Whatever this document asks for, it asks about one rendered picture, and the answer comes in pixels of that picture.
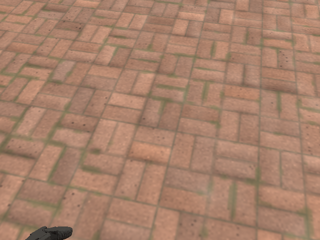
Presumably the left robot hand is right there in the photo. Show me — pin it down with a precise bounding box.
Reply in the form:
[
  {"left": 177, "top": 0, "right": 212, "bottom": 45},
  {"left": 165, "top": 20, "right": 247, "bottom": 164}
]
[{"left": 25, "top": 226, "right": 73, "bottom": 240}]

